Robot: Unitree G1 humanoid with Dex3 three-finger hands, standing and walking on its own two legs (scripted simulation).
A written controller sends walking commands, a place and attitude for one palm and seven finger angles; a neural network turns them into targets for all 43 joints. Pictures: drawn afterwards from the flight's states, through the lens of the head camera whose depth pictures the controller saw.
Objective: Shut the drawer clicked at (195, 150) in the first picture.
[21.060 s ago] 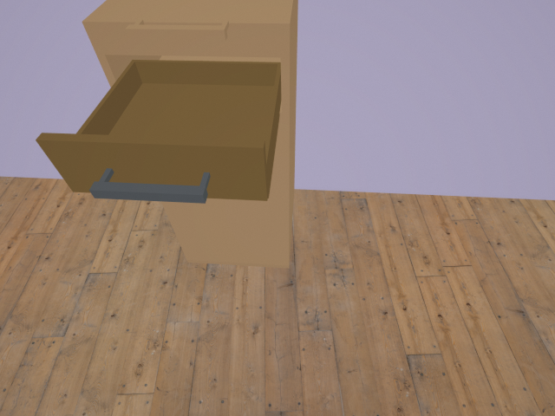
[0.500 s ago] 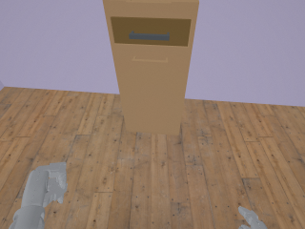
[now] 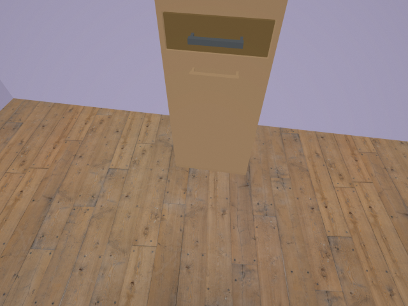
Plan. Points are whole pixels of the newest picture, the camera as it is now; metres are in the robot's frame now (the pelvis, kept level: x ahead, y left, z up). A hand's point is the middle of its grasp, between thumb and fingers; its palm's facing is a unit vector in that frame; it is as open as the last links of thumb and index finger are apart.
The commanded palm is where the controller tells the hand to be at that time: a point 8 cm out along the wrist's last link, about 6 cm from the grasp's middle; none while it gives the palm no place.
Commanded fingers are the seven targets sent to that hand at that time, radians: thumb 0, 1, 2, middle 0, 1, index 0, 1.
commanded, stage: let the arm hang, fingers relaxed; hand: left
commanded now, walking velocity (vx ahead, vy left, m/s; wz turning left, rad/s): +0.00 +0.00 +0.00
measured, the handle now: (216, 39) +0.94 +0.02 +0.06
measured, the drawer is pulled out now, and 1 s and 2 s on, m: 0.00 0.00 0.00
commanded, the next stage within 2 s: look to check the result in 0.50 s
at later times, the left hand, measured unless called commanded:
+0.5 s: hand out of the picture +0.03 +0.16 -0.17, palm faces +0.01 -0.98 -0.18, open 7.3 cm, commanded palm none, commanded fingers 0.00 0.90 0.90 -0.20 -0.30 -0.20 -0.30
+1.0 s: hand out of the picture +0.04 +0.15 -0.17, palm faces +0.02 -0.98 -0.18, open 7.4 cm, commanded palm none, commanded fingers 0.00 0.90 0.90 -0.20 -0.30 -0.20 -0.30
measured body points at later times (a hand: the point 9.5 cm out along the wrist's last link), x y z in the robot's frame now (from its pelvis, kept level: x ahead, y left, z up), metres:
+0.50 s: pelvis +0.03 +0.00 +0.00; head +0.04 -0.01 +0.45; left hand +0.03 +0.21 -0.16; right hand +0.01 -0.21 -0.16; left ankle +0.02 +0.10 -0.74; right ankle +0.03 -0.13 -0.74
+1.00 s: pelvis +0.04 -0.01 +0.00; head +0.05 -0.02 +0.45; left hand +0.04 +0.21 -0.16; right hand +0.02 -0.22 -0.16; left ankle +0.02 +0.10 -0.74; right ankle +0.03 -0.13 -0.74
